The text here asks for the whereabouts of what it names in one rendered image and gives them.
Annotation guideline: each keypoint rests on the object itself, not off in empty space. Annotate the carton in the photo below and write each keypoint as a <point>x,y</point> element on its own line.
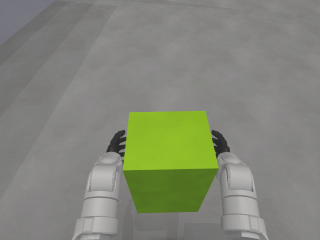
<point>169,160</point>

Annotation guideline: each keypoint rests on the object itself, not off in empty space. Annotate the robot right forearm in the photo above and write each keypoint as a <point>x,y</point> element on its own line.
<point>241,219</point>

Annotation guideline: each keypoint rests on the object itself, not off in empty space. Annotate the left robot hand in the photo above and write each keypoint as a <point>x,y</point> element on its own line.
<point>114,144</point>

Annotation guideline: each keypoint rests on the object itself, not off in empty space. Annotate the right robot hand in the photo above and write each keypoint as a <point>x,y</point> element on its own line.
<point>220,142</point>

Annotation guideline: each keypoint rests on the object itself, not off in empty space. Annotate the robot left forearm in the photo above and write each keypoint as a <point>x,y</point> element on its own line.
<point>98,219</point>

